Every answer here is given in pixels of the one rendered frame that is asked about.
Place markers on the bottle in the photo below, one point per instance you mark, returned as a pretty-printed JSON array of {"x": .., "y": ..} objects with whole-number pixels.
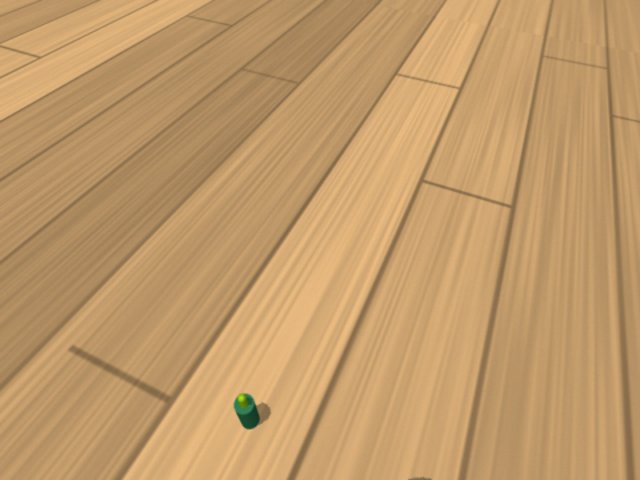
[{"x": 246, "y": 410}]

